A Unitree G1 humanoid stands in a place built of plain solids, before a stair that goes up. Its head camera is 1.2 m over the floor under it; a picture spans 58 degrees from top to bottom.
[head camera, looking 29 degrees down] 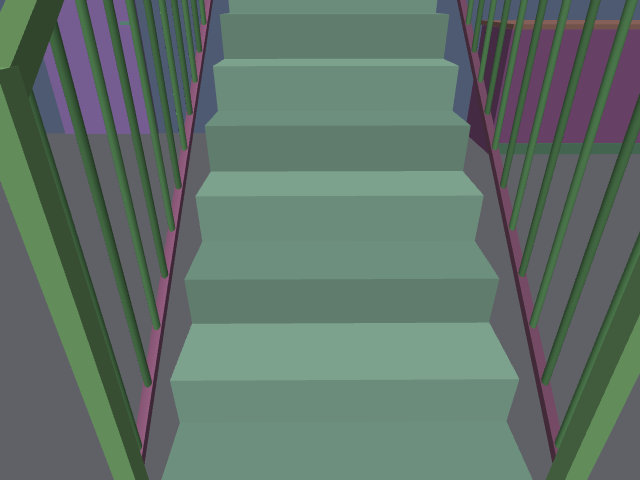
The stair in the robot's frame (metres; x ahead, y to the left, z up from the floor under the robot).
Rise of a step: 0.17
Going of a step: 0.23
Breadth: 0.92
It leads straight ahead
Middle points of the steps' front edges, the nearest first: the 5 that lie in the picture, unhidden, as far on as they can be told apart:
0.81 -0.07 0.33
1.04 -0.06 0.49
1.27 -0.06 0.66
1.50 -0.06 0.82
1.72 -0.06 0.99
